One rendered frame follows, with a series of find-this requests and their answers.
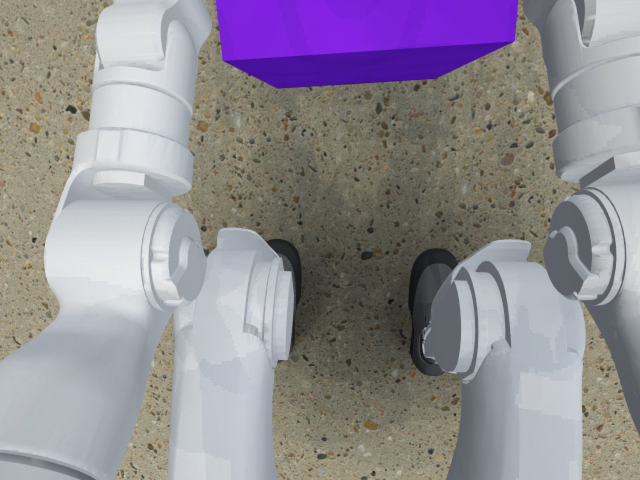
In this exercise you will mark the right robot forearm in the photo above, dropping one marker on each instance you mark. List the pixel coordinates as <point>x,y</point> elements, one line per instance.
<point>591,49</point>

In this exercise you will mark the robot right thigh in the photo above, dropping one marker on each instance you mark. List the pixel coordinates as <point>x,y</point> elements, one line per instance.
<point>521,415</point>

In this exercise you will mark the robot right upper arm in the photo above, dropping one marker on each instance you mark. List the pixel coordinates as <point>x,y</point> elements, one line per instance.
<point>592,254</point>

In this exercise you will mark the robot left upper arm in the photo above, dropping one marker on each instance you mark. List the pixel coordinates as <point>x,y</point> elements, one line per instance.
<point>70,397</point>

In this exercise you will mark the carton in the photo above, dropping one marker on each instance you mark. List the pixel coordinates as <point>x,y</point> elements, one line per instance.
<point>305,43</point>

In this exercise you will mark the left robot forearm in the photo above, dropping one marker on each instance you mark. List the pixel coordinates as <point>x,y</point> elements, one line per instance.
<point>136,146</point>

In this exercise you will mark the robot left foot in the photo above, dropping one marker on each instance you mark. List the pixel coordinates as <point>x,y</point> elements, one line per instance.
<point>291,262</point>

